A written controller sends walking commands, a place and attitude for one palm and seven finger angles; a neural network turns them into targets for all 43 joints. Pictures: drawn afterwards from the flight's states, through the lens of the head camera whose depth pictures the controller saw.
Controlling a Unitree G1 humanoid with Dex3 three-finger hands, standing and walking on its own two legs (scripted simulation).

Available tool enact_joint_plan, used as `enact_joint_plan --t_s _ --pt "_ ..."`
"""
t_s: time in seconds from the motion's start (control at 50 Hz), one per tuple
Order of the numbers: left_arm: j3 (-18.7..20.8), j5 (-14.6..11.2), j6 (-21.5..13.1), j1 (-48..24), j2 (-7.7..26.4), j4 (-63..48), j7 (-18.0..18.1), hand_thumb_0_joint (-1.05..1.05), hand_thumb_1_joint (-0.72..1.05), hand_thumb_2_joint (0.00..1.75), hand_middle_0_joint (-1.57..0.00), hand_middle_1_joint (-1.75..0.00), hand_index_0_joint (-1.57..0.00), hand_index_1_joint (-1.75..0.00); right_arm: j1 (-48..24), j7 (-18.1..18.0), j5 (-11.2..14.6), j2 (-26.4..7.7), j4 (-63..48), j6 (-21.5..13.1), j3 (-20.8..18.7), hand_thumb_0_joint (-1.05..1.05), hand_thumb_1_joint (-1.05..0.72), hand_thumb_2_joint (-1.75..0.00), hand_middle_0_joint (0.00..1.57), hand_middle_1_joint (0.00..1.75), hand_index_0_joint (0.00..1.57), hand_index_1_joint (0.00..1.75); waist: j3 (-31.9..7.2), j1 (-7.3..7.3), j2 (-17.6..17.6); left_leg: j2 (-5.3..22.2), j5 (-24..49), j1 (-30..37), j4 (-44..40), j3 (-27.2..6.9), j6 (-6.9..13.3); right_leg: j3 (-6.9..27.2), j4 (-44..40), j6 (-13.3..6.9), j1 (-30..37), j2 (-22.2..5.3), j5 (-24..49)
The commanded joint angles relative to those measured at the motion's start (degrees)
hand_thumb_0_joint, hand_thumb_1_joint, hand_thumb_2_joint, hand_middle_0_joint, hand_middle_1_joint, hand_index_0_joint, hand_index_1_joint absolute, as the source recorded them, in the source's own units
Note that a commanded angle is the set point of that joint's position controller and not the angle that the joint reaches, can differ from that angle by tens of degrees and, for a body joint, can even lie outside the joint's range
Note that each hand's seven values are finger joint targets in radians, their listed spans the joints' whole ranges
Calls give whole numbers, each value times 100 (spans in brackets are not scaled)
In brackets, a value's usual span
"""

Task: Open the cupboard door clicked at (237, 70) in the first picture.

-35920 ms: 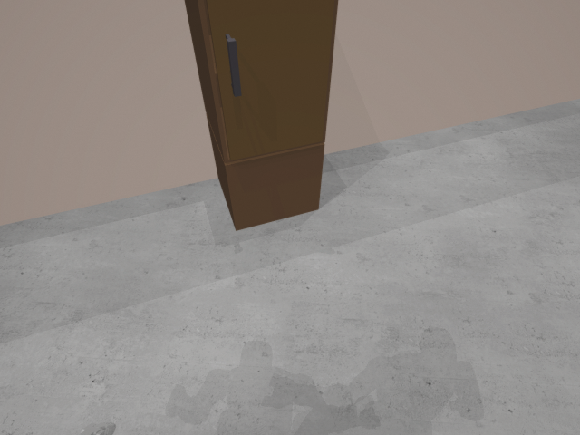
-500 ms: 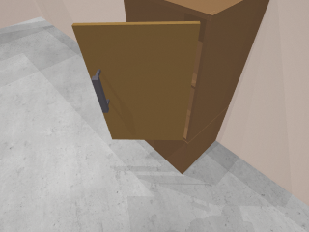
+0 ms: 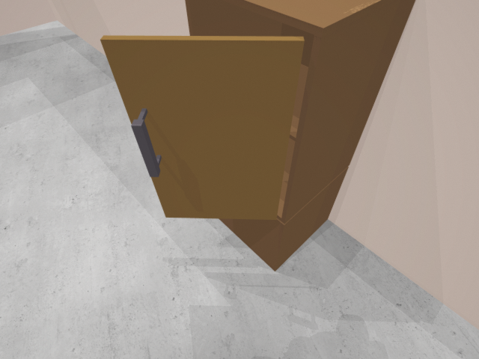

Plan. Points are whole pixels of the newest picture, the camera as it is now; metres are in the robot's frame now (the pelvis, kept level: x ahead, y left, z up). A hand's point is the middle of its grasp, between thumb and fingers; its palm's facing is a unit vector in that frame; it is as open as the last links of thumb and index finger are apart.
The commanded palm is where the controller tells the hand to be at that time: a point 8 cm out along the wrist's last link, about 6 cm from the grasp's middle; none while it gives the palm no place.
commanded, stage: look again from close up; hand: left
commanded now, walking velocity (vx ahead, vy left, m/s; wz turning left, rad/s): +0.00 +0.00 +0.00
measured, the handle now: (149, 144) +0.56 +0.25 +0.01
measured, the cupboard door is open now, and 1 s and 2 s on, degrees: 45 45 45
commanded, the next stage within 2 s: raise the hand with hooked fingers in 0.52 s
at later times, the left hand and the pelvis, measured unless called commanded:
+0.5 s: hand out of the picture +0.01 +0.17 -0.17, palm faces +0.02 -0.98 -0.22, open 7.3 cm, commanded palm none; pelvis +0.00 -0.01 +0.00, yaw +0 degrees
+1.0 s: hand (136, 343) +0.16 +0.18 -0.05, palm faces -0.02 -1.00 +0.01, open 8.3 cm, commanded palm +0.12 +0.25 -0.05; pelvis -0.04 +0.00 -0.08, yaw +2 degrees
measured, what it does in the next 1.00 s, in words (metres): lowers itself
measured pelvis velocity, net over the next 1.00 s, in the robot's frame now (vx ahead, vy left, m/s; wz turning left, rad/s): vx -0.04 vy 0.00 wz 0.04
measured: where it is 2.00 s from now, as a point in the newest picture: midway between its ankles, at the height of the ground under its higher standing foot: outside the picture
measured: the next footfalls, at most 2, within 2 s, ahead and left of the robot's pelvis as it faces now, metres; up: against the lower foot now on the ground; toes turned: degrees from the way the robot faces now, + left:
none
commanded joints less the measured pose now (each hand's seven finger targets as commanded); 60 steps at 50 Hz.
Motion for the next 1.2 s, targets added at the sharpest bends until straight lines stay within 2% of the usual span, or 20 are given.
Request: enact_joint_plan --t_s 0.0,0.58,0.6,0.62,0.64,0.66,0.68,0.7,0.72,0.74,0.76,0.8,0.84,0.86,0.92,0.96,0.98,1.04,1.1,1.18 --pt "111 -24 -77 273 592 -168 36 0 90 90 -20 -30 -20 -30 369 -60 5 -495 -103 -54 -84 0 -90 -90 20 30 20 30 139 10 -124 425 665 -177 -444 -482 213 735 -545 -80 32 -640 1201" --pt "154 -17 -106 230 699 -188 24 0 90 90 -20 -30 -20 -30 232 -68 -3 -605 -85 -51 -109 0 -90 -90 20 30 20 30 145 35 -186 415 649 -139 -484 -498 186 736 -709 -95 121 -672 1188" --pt "142 -1 -113 886 663 101 251 0 90 90 -20 -30 -20 -30 -404 -17 84 -784 -455 -28 -198 0 -90 -90 20 30 20 30 279 283 -84 440 137 -730 846 -156 10 1115 -630 308 167 -1108 3207" --pt "638 -1275 -1446 -3632 1855 -8582 80 0 88 89 -20 -32 -20 -32 -458 -283 428 -1669 -2591 -938 -152 0 -90 -90 20 30 20 30 -2520 -395 923 -317 1182 597 -46 -517 299 916 -191 5 867 -555 2468" --pt "787 -793 -1205 -950 1608 -7185 344 0 85 88 -20 -33 -20 -33 -698 -479 275 -1268 -2292 -1378 -165 0 -90 -90 20 30 20 30 -2532 171 1525 -298 1840 602 -54 -407 352 577 162 -136 937 -230 1718" --pt "183 -977 -525 604 407 -6213 425 0 83 87 -21 -34 -21 -34 -756 -425 411 -1034 -2422 -1542 -165 0 -90 -90 20 30 20 30 -1436 90 1059 -176 1514 39 -31 -608 191 313 6 -45 275 -203 1031" --pt "85 -1136 -535 288 104 -5952 305 0 81 86 -21 -36 -21 -36 -605 -417 439 -1186 -2249 -1584 -144 0 -90 -90 20 30 20 30 -420 -201 19 -164 1079 -397 128 -645 266 92 -100 113 -349 -140 794" --pt "424 -1227 -884 -188 412 -6001 152 0 78 85 -21 -37 -21 -37 -616 -392 379 -1340 -2525 -1690 -273 0 -90 -90 20 30 20 30 141 -317 -756 -209 671 -827 398 -741 330 36 -85 224 -934 -130 334" --pt "645 -1243 -1276 0 466 -5636 -68 0 76 84 -21 -39 -21 -39 -500 -353 268 -1425 -2612 -1757 -379 0 -90 -90 20 30 20 30 -29 -317 -1276 -279 302 -1177 721 -691 318 26 4 279 -1367 -135 -302" --pt "648 -1317 -1668 632 193 -5122 -330 0 74 83 -21 -40 -21 -40 -567 -290 198 -1382 -2792 -1825 -415 0 -90 -90 20 30 20 30 1 -162 -1605 -317 0 -1695 1030 -719 276 37 260 275 -1674 -132 -714" --pt "735 -1372 -2060 1237 131 -4775 -653 0 71 82 -21 -42 -21 -42 -671 -177 215 -1354 -3010 -1888 -444 0 -90 -90 20 30 20 30 -81 111 -1250 -399 -114 -2095 1300 -674 193 175 575 198 -1705 -197 -849" --pt "897 -1518 -2989 1780 78 -4784 -1339 0 67 80 -22 -45 -22 -45 -770 6 155 -1295 -3354 -1948 -523 0 -90 -90 20 30 20 30 -745 393 -1310 -475 -84 -2808 1953 -601 89 309 1381 119 -1704 -211 -552" --pt "1102 -1560 -3836 1574 376 -4855 -2059 0 62 78 -22 -48 -22 -48 -892 142 154 -1343 -3584 -1968 -600 0 -90 -90 20 30 20 30 -1196 358 -1110 -509 -21 -3474 2649 -596 63 534 2064 89 -1865 -281 50" --pt "1402 -1566 -3937 1637 678 -4742 -2314 0 60 77 -22 -50 -22 -50 -817 201 180 -1382 -3699 -1917 -650 0 -90 -90 20 30 20 30 -1417 479 -611 -531 90 -3587 2900 -555 79 699 2312 18 -1855 -337 231" --pt "1401 -1848 -3381 1176 784 -5832 -2555 0 53 74 -23 -54 -23 -54 -1079 134 296 -1401 -4380 -1731 -620 0 -90 -90 20 30 20 30 -1951 458 -472 -605 -139 -3734 3100 -414 189 772 2338 85 -1953 -291 -375" --pt "1340 -1955 -3108 458 862 -6634 -2395 0 48 72 -23 -57 -23 -57 -1104 34 318 -1401 -4606 -1635 -546 0 -90 -90 20 30 20 30 -1672 266 -348 -539 -671 -3877 3167 -547 242 833 2217 109 -2479 -213 -1437" --pt "1406 -1899 -3088 171 1020 -7246 -2238 0 46 71 -23 -58 -23 -58 -953 -7 298 -1379 -4651 -1598 -543 0 -90 -90 20 30 20 30 -1912 226 36 -483 -586 -3747 3222 -570 265 821 2274 104 -2498 -196 -1366" --pt "1253 -1647 -3084 13 971 -8232 -1837 0 39 68 -24 -63 -24 -63 -621 -100 238 -1272 -4540 -1516 -466 0 -90 -90 20 30 20 30 -2232 15 457 -343 45 -3302 3298 -741 291 463 2652 69 -2546 -57 -203" --pt "985 -1518 -2991 -196 881 -8153 -1843 0 32 65 -24 -68 -24 -68 -509 -177 202 -1308 -4358 -1522 -360 0 -90 -90 20 30 20 30 -2029 -220 370 -255 -13 -3310 3339 -934 289 212 2782 68 -2964 43 -247" --pt "1084 -1596 -2428 -169 1077 -7566 -2122 0 22 61 -25 -74 -25 -74 -565 -247 271 -1387 -4302 -1541 -253 0 -90 -90 20 30 20 30 -1899 -171 292 -278 -512 -3480 3114 -1038 259 104 2578 88 -2949 72 -854"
